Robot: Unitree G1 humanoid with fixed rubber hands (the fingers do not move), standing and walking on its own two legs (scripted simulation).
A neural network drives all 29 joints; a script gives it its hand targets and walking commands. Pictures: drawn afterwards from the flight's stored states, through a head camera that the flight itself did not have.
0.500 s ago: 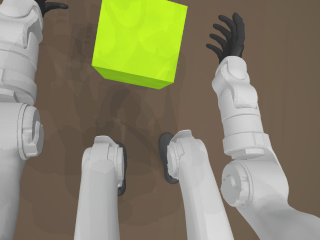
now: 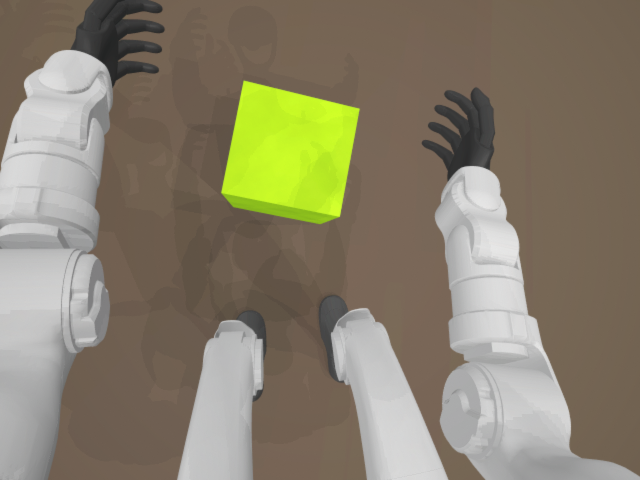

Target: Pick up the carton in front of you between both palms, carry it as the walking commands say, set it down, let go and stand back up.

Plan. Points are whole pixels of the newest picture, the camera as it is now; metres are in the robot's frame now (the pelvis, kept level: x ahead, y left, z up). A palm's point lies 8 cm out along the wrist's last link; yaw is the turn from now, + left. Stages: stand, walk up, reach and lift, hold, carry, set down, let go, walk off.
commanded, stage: let go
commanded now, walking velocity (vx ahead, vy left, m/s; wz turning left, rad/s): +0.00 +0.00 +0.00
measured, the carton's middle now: (288, 164) +0.53 -0.01 -0.49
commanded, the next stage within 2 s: stand in 1.40 s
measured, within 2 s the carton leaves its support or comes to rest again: neither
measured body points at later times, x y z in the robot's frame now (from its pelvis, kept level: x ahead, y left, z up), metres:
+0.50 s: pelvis +0.06 -0.02 +0.11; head +0.26 +0.01 +0.51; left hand +0.39 +0.22 -0.01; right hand +0.36 -0.23 +0.01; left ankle +0.07 +0.08 -0.58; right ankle +0.09 -0.13 -0.58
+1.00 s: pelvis +0.12 -0.03 +0.16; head +0.15 -0.02 +0.60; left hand +0.29 +0.21 +0.07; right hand +0.29 -0.26 +0.08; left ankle +0.07 +0.08 -0.58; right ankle +0.09 -0.13 -0.58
